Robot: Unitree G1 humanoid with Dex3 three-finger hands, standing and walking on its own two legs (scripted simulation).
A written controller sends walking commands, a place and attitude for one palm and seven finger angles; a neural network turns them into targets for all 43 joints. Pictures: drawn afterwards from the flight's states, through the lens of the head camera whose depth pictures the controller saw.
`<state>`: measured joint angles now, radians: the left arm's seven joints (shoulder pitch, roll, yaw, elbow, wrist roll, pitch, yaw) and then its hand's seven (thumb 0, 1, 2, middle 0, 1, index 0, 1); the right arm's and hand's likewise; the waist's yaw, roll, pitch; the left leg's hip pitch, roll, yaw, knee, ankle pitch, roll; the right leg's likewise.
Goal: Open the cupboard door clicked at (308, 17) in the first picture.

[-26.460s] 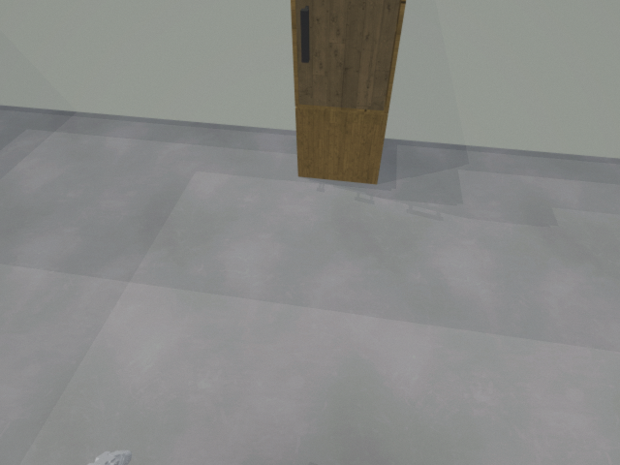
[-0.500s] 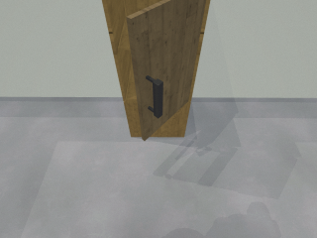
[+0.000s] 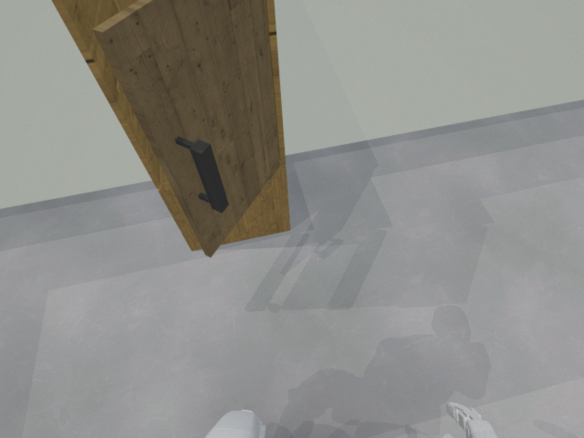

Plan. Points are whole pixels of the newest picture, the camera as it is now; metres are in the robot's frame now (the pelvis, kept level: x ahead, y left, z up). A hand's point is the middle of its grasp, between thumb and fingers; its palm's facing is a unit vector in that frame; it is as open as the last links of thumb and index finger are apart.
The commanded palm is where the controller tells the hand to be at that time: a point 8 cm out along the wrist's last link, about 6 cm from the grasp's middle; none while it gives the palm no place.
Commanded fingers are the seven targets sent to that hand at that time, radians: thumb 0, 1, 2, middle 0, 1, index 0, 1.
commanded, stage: walk to a spot facing it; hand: left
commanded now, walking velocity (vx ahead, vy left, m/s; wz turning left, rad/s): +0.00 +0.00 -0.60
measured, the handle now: (202, 175) +0.55 +0.24 -0.05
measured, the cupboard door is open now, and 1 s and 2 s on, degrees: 48 48 48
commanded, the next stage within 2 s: none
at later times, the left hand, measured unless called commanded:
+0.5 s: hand (197, 391) +0.19 +0.19 -0.17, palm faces -0.31 -0.91 -0.28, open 7.3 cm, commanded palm none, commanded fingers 0.00 0.90 0.90 -0.20 -0.30 -0.20 -0.30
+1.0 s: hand (262, 349) +0.26 +0.09 -0.17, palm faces -0.59 -0.79 -0.16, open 7.3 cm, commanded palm none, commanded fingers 0.00 0.90 0.90 -0.20 -0.30 -0.20 -0.30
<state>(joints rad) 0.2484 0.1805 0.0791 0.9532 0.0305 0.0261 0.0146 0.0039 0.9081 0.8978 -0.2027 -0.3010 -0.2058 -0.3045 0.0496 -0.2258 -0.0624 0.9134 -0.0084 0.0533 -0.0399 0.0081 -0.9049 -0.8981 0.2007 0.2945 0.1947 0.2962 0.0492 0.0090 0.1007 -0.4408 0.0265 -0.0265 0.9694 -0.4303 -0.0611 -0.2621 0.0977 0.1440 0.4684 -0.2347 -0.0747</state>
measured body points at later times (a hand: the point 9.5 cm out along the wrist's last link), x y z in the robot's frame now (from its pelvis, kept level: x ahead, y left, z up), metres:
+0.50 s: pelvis +0.01 +0.01 -0.02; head +0.07 -0.02 +0.43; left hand +0.20 +0.24 -0.15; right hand -0.04 -0.25 -0.17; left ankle +0.01 +0.17 -0.74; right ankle -0.02 -0.11 -0.75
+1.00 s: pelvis +0.06 -0.01 +0.00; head +0.12 -0.01 +0.45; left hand +0.29 +0.13 -0.15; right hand -0.07 -0.21 -0.13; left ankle +0.10 +0.10 -0.74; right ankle -0.03 -0.11 -0.66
